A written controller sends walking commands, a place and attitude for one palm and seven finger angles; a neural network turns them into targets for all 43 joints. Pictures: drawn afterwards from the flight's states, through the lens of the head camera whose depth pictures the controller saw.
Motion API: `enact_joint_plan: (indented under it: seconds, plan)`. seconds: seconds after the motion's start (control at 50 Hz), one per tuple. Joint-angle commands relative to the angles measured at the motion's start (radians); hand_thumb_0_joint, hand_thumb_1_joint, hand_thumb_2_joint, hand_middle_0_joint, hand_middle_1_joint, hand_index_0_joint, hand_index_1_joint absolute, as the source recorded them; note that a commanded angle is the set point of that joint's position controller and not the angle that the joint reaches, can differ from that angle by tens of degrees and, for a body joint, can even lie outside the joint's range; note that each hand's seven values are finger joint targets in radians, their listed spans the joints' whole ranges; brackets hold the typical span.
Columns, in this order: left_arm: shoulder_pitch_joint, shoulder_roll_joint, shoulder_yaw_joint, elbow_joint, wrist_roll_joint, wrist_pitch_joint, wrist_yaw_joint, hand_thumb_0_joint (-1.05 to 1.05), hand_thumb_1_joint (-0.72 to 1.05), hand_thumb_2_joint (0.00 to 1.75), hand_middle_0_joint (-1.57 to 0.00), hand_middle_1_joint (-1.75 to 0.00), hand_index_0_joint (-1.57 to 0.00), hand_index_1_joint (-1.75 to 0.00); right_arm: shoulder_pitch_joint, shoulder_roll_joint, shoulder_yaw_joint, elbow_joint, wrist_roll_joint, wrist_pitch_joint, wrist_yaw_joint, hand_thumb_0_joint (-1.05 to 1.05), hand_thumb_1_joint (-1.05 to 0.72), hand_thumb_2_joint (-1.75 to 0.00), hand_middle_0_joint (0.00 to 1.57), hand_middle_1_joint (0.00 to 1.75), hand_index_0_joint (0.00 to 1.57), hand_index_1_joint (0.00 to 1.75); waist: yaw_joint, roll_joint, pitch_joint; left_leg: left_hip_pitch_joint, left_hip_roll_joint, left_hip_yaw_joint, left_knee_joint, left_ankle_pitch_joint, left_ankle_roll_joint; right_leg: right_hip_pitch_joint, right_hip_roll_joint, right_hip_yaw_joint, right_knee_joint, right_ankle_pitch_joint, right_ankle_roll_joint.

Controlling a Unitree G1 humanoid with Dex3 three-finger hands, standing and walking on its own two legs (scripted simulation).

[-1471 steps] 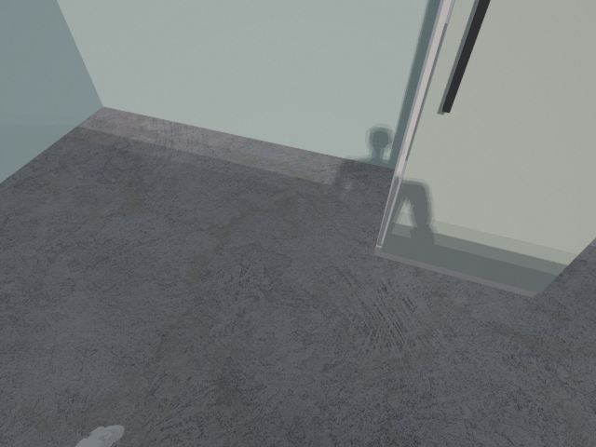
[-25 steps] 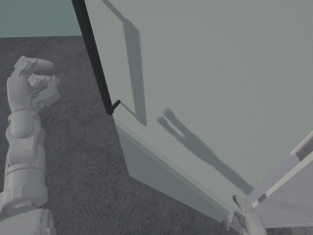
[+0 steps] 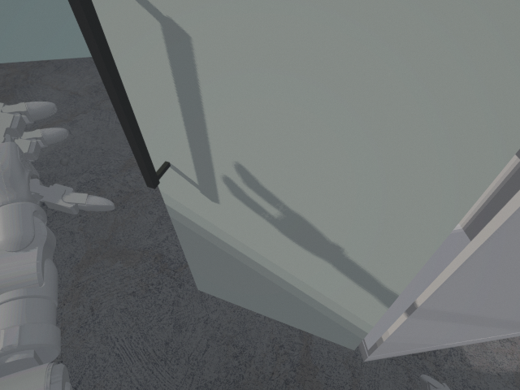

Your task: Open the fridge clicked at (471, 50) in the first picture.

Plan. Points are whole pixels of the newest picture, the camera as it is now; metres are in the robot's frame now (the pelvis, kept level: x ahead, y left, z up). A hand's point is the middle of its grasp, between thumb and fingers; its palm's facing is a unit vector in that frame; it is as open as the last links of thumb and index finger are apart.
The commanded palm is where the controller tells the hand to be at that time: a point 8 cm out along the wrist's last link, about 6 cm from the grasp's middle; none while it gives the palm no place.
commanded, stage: slip the hand off the handle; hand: left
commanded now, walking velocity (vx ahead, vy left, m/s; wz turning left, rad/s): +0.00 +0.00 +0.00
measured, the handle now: (131, 99) +0.50 +0.23 +0.19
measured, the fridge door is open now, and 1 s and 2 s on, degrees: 61 61 61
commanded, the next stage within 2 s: draw the hand back to the body in 1.30 s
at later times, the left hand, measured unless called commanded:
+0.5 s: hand (0, 171) +0.34 +0.35 +0.19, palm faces +0.48 -0.86 -0.16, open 14.7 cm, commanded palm +0.31 +0.38 +0.18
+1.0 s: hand out of the picture +0.29 +0.37 +0.18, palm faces +0.52 -0.84 -0.18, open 14.7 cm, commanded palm +0.23 +0.39 +0.18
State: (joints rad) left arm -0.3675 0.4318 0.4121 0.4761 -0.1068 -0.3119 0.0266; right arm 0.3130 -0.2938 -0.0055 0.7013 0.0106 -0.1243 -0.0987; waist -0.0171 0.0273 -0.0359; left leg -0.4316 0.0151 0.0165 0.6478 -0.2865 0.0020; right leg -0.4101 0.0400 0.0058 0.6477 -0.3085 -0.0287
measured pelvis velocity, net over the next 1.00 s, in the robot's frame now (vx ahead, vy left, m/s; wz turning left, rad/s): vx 0.01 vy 0.02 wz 0.03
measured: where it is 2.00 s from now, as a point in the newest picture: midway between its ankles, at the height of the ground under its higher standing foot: outside the picture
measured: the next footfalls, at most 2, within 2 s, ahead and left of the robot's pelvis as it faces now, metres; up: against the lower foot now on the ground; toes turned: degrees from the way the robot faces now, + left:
none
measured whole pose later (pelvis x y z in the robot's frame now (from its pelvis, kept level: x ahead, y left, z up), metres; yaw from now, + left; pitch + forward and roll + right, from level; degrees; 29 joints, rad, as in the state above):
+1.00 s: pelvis +0.01 +0.02 +0.00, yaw +2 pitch +3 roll -1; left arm -0.11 0.46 0.56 0.25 -0.18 -0.24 -0.11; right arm 0.29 -0.25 0.02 0.67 0.01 -0.12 -0.12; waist 0.03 0.02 -0.06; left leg -0.41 -0.01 0.00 0.67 -0.31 0.03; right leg -0.36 0.01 -0.01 0.63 -0.32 0.00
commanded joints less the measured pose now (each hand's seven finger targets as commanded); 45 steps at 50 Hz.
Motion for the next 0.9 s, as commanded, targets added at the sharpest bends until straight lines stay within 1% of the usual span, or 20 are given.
enact_joint_plan:
  seconds: [0.0, 0.04, 0.1, 0.12, 0.2, 0.24, 0.28, 0.38, 0.42, 0.44, 0.46, 0.52, 0.56, 0.58, 0.66, 0.76, 0.82, 0.84, 0.86, 0.88]
  plan:
    - [-0.36, 0.366, 0.144, -0.3, 0.0, -0.041, 0.034, 0.0, -0.55, 0.2, -0.25, -1.15, -0.25, -1.15, -0.093, -0.117, -0.033, -0.141, -0.006, -0.054, -0.021, 0.0, -0.9, -0.9, 0.2, 0.3, 0.2, 0.3, 0.036, -0.007, -0.264, 0.124, -0.015, 0.01, -0.082, 0.179, 0.045, 0.117, -0.04, 0.016, -0.118, 0.191, 0.017]
    - [-0.357, 0.294, 0.098, -0.33, 0.009, -0.037, 0.033, 0.0, -0.55, 0.2, -0.25, -1.15, -0.25, -1.15, -0.077, -0.1, -0.035, -0.142, -0.01, -0.048, -0.02, 0.0, -0.9, -0.9, 0.2, 0.3, 0.2, 0.3, 0.027, -0.001, -0.284, 0.153, -0.018, 0.007, -0.073, 0.25, 0.041, 0.116, -0.034, -0.001, -0.096, 0.272, 0.016]
    - [-0.268, 0.238, 0.06, -0.4, 0.016, -0.038, 0.017, 0.0, -0.55, 0.2, -0.25, -1.15, -0.25, -1.15, -0.064, -0.094, -0.041, -0.144, -0.017, -0.047, -0.012, 0.0, -0.9, -0.9, 0.2, 0.3, 0.2, 0.3, 0.044, 0.072, -0.362, 0.254, -0.012, -0.009, -0.052, 0.424, 0.03, 0.118, -0.025, -0.022, -0.062, 0.369, 0.006]
    - [-0.253, 0.233, 0.056, -0.41, 0.017, -0.032, 0.01, 0.0, -0.55, 0.2, -0.25, -1.15, -0.25, -1.15, -0.062, -0.094, -0.043, -0.141, -0.018, -0.045, -0.009, 0.0, -0.9, -0.9, 0.2, 0.3, 0.2, 0.3, 0.043, 0.084, -0.361, 0.271, -0.009, -0.013, -0.047, 0.46, 0.025, 0.109, -0.024, -0.026, -0.06, 0.381, 0.005]
    - [-0.166, 0.241, 0.084, -0.38, -0.007, 0.021, -0.033, 0.0, -0.55, 0.2, -0.25, -1.15, -0.25, -1.15, -0.062, -0.096, -0.042, -0.148, -0.008, -0.027, -0.008, 0.0, -0.9, -0.9, 0.2, 0.3, 0.2, 0.3, 0.054, 0.029, -0.326, 0.254, 0.003, -0.03, -0.055, 0.513, 0.011, 0.116, -0.021, -0.039, -0.061, 0.397, 0.006]
    - [-0.188, 0.219, 0.076, -0.42, -0.024, 0.038, -0.046, 0.0, -0.55, 0.2, -0.25, -1.15, -0.25, -1.15, -0.078, -0.089, -0.04, -0.155, -0.004, -0.024, -0.011, 0.0, -0.9, -0.9, 0.2, 0.3, 0.2, 0.3, 0.05, 0.031, -0.316, 0.273, 0.005, -0.037, -0.058, 0.528, 0.002, 0.106, -0.02, -0.046, -0.068, 0.389, 0.007]
    - [-0.155, 0.23, 0.103, -0.449, -0.04, 0.051, -0.055, 0.0, -0.55, 0.2, -0.25, -1.15, -0.25, -1.15, -0.078, -0.086, -0.04, -0.16, -0.005, -0.02, -0.011, 0.0, -0.9, -0.9, 0.2, 0.3, 0.2, 0.3, 0.062, 0.034, -0.333, 0.29, 0.007, -0.041, -0.05, 0.606, -0.005, 0.114, -0.02, -0.047, -0.063, 0.426, 0.008]
    - [-0.166, 0.219, 0.089, -0.513, -0.021, 0.048, -0.057, 0.0, -0.55, 0.2, -0.25, -1.15, -0.25, -1.15, -0.081, -0.076, -0.037, -0.164, -0.012, -0.018, -0.006, 0.0, -0.9, -0.9, 0.2, 0.3, 0.2, 0.3, 0.058, 0.091, -0.346, 0.33, 0.01, -0.056, -0.037, 0.664, -0.03, 0.078, -0.018, -0.051, -0.055, 0.4, 0.006]
    - [-0.154, 0.24, 0.107, -0.469, -0.019, 0.053, -0.063, 0.0, -0.55, 0.2, -0.25, -1.15, -0.25, -1.15, -0.083, -0.078, -0.034, -0.158, -0.011, -0.012, -0.01, 0.0, -0.9, -0.9, 0.2, 0.3, 0.2, 0.3, 0.055, 0.067, -0.311, 0.301, 0.01, -0.061, -0.045, 0.611, -0.035, 0.071, -0.017, -0.055, -0.06, 0.366, 0.004]
    - [-0.191, 0.232, 0.09, -0.461, -0.019, 0.054, -0.07, 0.0, -0.55, 0.2, -0.25, -1.15, -0.25, -1.15, -0.09, -0.078, -0.031, -0.158, -0.008, -0.011, -0.014, 0.0, -0.9, -0.9, 0.2, 0.3, 0.2, 0.3, 0.044, 0.075, -0.291, 0.291, 0.006, -0.062, -0.05, 0.549, -0.034, 0.052, -0.017, -0.054, -0.066, 0.329, 0.003]
    - [-0.225, 0.228, 0.08, -0.437, -0.018, 0.054, -0.077, 0.0, -0.55, 0.2, -0.25, -1.15, -0.25, -1.15, -0.085, -0.081, -0.031, -0.149, -0.008, -0.009, -0.017, 0.0, -0.9, -0.9, 0.2, 0.3, 0.2, 0.3, 0.031, 0.04, -0.268, 0.274, 0.007, -0.06, -0.053, 0.503, -0.029, 0.048, -0.018, -0.054, -0.075, 0.315, 0.001]
    - [-0.291, 0.251, 0.08, -0.374, -0.023, 0.054, -0.096, 0.0, -0.55, 0.2, -0.25, -1.15, -0.25, -1.15, -0.101, -0.084, -0.021, -0.146, -0.003, -0.013, -0.032, 0.0, -0.9, -0.9, 0.2, 0.3, 0.2, 0.3, 0.023, 0.063, -0.233, 0.24, -0.003, -0.071, -0.078, 0.332, -0.023, 0.018, -0.019, -0.052, -0.091, 0.206, -0.003]
    - [-0.324, 0.306, 0.116, -0.319, -0.019, 0.047, -0.103, 0.0, -0.55, 0.2, -0.25, -1.15, -0.25, -1.15, -0.095, -0.092, -0.019, -0.135, -0.006, -0.013, -0.041, 0.0, -0.9, -0.9, 0.2, 0.3, 0.2, 0.3, 0.022, 0.044, -0.227, 0.211, -0.005, -0.07, -0.082, 0.269, -0.013, 0.016, -0.021, -0.047, -0.1, 0.173, -0.006]
    - [-0.352, 0.327, 0.121, -0.314, -0.016, 0.038, -0.11, 0.0, -0.55, 0.2, -0.25, -1.15, -0.25, -1.15, -0.096, -0.094, -0.018, -0.136, -0.006, -0.014, -0.044, 0.0, -0.9, -0.9, 0.2, 0.3, 0.2, 0.3, 0.021, 0.065, -0.253, 0.212, -0.008, -0.071, -0.081, 0.256, -0.012, 0.017, -0.023, -0.045, -0.096, 0.163, -0.006]
    - [-0.269, 0.259, 0.071, -0.367, -0.026, -0.006, -0.131, 0.0, -0.55, 0.2, -0.25, -1.15, -0.25, -1.15, -0.109, -0.085, -0.017, -0.165, -0.009, -0.03, -0.033, 0.0, -0.9, -0.9, 0.2, 0.3, 0.2, 0.3, 0.046, 0.119, -0.309, 0.238, -0.011, -0.083, -0.079, 0.236, -0.013, 0.033, -0.018, -0.049, -0.086, 0.133, -0.012]
    - [-0.089, 0.343, 0.197, -0.346, -0.07, -0.009, -0.123, 0.0, -0.55, 0.2, -0.25, -1.15, -0.25, -1.15, -0.117, -0.096, -0.017, -0.176, -0.006, -0.035, -0.03, 0.0, -0.9, -0.9, 0.2, 0.3, 0.2, 0.3, 0.089, 0.026, -0.257, 0.146, -0.011, -0.073, -0.096, 0.175, 0.006, 0.085, -0.018, -0.048, -0.098, 0.121, -0.008]
    - [-0.055, 0.372, 0.252, -0.377, -0.092, 0.007, -0.119, 0.0, -0.55, 0.2, -0.25, -1.15, -0.25, -1.15, -0.136, -0.091, -0.015, -0.188, 0.002, -0.036, -0.033, 0.0, -0.9, -0.9, 0.2, 0.3, 0.2, 0.3, 0.096, 0.008, -0.223, 0.113, -0.016, -0.062, -0.111, 0.132, 0.013, 0.095, -0.023, -0.044, -0.108, 0.103, -0.001]
    - [-0.059, 0.37, 0.248, -0.409, -0.091, 0.004, -0.12, 0.0, -0.55, 0.2, -0.25, -1.15, -0.25, -1.15, -0.146, -0.087, -0.014, -0.192, 0.003, -0.039, -0.034, 0.0, -0.9, -0.9, 0.2, 0.3, 0.2, 0.3, 0.095, 0.051, -0.221, 0.118, -0.018, -0.055, -0.113, 0.124, 0.014, 0.092, -0.023, -0.04, -0.108, 0.093, -0.001]
    - [-0.021, 0.372, 0.26, -0.418, -0.093, 0.006, -0.118, 0.0, -0.55, 0.2, -0.25, -1.15, -0.25, -1.15, -0.142, -0.089, -0.014, -0.193, -0.001, -0.039, -0.032, 0.0, -0.9, -0.9, 0.2, 0.3, 0.2, 0.3, 0.1, 0.028, -0.217, 0.11, -0.016, -0.053, -0.11, 0.128, 0.019, 0.103, -0.025, -0.039, -0.11, 0.1, -0.001]
    - [-0.02, 0.369, 0.255, -0.452, -0.091, 0.003, -0.119, 0.0, -0.55, 0.2, -0.25, -1.15, -0.25, -1.15, -0.153, -0.086, -0.014, -0.196, 0.002, -0.042, -0.033, 0.0, -0.9, -0.9, 0.2, 0.3, 0.2, 0.3, 0.094, 0.069, -0.219, 0.121, -0.019, -0.046, -0.108, 0.129, 0.02, 0.093, -0.025, -0.035, -0.11, 0.099, 0.001]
